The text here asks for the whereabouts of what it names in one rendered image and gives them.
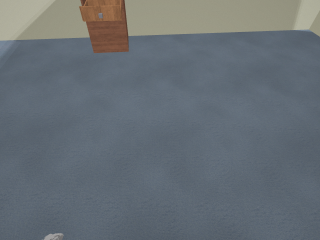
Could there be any drawer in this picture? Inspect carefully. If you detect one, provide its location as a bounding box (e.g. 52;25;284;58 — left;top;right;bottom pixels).
79;0;122;22

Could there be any cabinet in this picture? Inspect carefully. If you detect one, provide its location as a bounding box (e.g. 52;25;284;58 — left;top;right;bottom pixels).
80;0;129;53

